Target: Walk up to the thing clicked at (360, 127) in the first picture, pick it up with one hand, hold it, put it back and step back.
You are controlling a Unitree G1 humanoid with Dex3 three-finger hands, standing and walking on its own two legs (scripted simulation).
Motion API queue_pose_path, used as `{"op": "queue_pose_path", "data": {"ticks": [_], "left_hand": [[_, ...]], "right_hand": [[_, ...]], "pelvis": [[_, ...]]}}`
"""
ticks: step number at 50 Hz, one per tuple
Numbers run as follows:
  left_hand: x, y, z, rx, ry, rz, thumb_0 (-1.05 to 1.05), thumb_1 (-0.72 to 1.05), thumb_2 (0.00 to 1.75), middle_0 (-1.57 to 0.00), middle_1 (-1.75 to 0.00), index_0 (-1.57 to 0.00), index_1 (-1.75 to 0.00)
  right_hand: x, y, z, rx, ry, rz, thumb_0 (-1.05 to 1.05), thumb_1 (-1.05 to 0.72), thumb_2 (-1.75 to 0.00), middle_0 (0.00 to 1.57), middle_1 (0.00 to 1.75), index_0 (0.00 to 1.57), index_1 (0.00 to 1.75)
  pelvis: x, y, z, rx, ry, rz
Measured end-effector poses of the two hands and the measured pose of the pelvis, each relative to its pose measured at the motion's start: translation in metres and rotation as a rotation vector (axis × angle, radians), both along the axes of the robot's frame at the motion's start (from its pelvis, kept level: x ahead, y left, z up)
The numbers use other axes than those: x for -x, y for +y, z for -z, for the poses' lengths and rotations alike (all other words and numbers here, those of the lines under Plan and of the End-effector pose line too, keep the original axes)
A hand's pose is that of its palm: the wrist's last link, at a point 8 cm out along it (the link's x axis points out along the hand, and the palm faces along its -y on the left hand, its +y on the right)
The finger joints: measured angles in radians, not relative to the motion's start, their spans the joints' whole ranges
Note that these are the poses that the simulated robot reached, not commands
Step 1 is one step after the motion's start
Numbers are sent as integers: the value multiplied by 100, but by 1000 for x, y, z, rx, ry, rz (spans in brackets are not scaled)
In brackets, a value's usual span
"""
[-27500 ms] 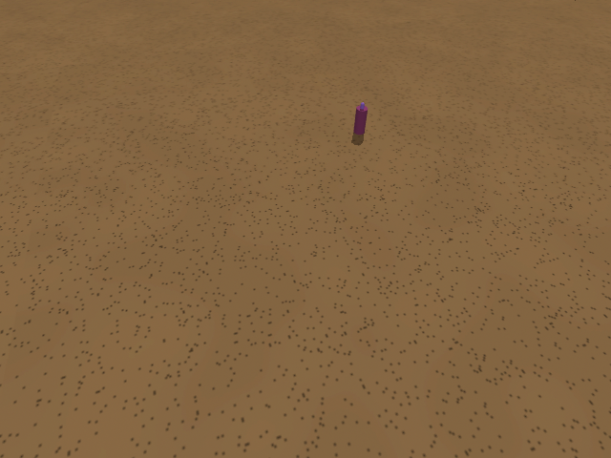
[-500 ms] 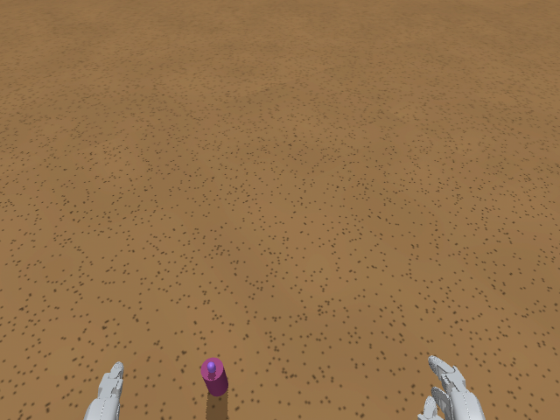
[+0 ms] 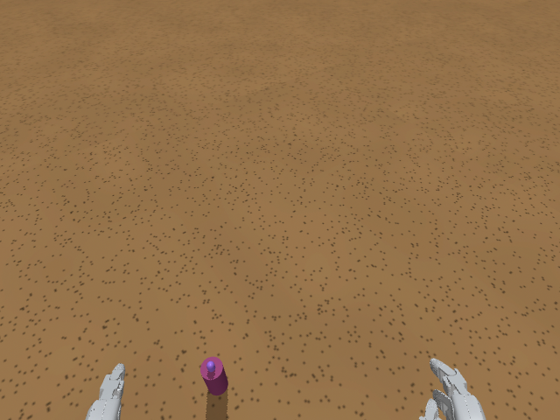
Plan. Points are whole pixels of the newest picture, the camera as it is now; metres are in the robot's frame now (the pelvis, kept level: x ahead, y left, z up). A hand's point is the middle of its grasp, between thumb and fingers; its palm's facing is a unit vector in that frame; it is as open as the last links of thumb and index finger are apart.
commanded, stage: home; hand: left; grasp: from the side
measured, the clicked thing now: (214, 374) +0.42 +0.19 -0.63
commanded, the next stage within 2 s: stand in 0.76 s
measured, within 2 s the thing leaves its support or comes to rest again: neither
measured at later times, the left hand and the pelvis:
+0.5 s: hand out of the picture +0.17 +0.18 -0.06, palm faces +0.10 -0.95 -0.28, open 17.4 cm; pelvis +0.00 +0.00 +0.00, yaw +0 degrees
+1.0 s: hand out of the picture +0.17 +0.19 -0.06, palm faces +0.10 -0.96 -0.28, open 16.5 cm; pelvis +0.01 +0.00 +0.00, yaw +0 degrees
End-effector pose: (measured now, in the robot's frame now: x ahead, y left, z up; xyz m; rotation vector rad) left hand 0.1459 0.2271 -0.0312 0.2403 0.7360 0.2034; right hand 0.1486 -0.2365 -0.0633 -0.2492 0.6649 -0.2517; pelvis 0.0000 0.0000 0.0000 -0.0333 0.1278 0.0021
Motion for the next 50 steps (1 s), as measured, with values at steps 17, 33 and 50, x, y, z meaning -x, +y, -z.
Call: {"op": "queue_pose_path", "data": {"ticks": [17, 33, 50], "left_hand": [[2, 3, 0, 3, 1, -1, -1, -53, 5, -6, -5, -6, -5], [-1, 3, 0, 5, 0, 1, -1, -52, 6, -6, -6, -6, -5], [-8, 5, 0, 8, 0, 2, -1, -41, 17, -12, -14, -12, -14]], "right_hand": [[1, 4, -1, -4, 2, -9, 2, -90, -90, 21, 30, 20, 30], [1, 5, 0, -3, 6, -6, 2, -90, -90, 21, 30, 20, 30], [-6, 5, -1, 5, 5, -3, 2, -90, -90, 21, 30, 20, 30]], "pelvis": [[1, 2, -1, 0, -6, 1], [0, 3, -1, 0, 0, 2], [-7, 5, -1, 2, 6, 3]]}}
